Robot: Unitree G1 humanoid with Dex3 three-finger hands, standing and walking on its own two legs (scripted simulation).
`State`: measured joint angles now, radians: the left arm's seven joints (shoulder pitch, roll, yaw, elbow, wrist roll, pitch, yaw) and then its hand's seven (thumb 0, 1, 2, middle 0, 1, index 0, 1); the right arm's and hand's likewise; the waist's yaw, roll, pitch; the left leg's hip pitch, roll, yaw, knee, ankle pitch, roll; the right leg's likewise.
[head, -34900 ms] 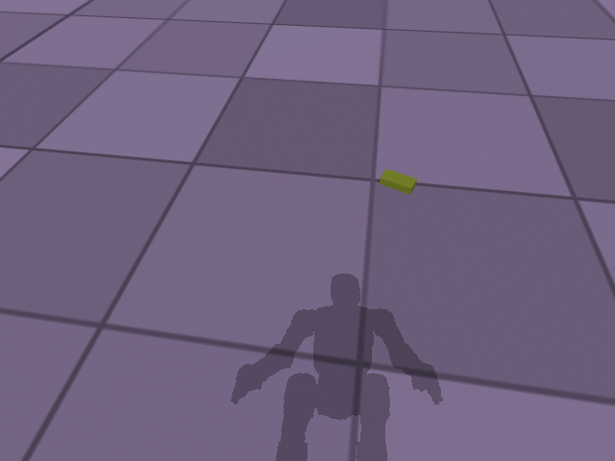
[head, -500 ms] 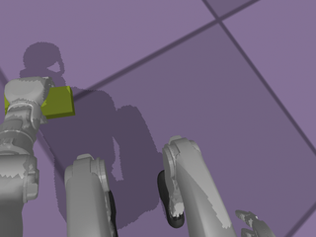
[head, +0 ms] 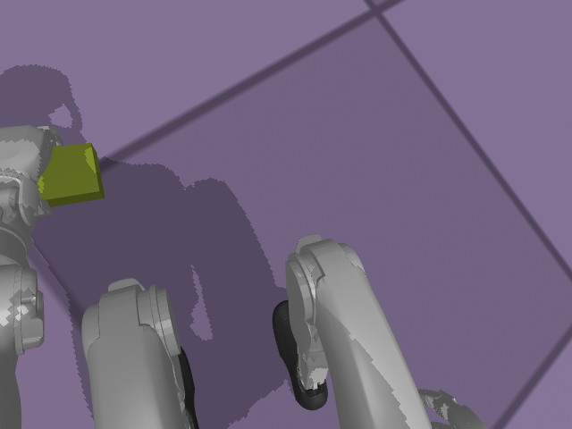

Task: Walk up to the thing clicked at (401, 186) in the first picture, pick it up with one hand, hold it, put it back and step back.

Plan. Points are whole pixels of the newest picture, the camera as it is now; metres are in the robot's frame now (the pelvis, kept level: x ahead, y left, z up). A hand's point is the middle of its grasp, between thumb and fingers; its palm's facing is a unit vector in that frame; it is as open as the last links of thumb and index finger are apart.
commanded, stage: lower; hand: left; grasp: from above
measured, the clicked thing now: (37, 179) +0.49 +0.27 -0.21
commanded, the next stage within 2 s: rest in 0.36 s
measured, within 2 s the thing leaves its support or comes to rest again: rests again in 1.58 s
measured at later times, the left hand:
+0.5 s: hand (45, 187) +0.48 +0.27 -0.23, palm faces -0.46 -0.05 -0.89, open 10.2 cm
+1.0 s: hand (57, 190) +0.49 +0.26 -0.27, palm faces -0.46 -0.09 -0.89, open 10.2 cm
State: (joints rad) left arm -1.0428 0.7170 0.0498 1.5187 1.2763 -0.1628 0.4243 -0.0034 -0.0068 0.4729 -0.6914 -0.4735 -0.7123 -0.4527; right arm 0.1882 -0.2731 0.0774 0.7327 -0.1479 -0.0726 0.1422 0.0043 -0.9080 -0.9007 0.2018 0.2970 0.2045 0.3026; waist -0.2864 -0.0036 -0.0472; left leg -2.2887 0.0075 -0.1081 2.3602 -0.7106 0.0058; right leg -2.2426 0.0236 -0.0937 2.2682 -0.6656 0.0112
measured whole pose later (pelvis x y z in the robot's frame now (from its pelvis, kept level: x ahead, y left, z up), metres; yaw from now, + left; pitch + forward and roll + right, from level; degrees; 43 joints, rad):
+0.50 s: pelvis +0.00 +0.00 -0.03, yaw -2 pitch +34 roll -9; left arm -1.07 0.81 0.08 1.60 1.31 -0.19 0.48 0.00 0.00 0.47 -0.69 -0.47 -0.71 -0.45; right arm 0.18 -0.29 0.14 0.71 -0.18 -0.10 0.16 0.00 -0.91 -0.90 0.20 0.30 0.20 0.30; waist -0.33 -0.04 0.03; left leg -2.35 0.01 -0.15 2.47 -0.72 0.01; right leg -2.29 0.03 -0.13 2.35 -0.66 0.02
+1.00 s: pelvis +0.00 +0.01 -0.04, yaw -5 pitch +31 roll -12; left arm -1.08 0.92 0.13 1.67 1.32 -0.20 0.55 0.00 0.00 0.47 -0.69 -0.48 -0.71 -0.45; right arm 0.17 -0.33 0.21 0.68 -0.22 -0.17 0.21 0.00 -0.90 -0.90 0.20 0.30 0.20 0.30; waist -0.38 -0.09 0.12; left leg -2.36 0.01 -0.20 2.53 -0.73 0.01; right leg -2.28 0.04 -0.17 2.37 -0.65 0.03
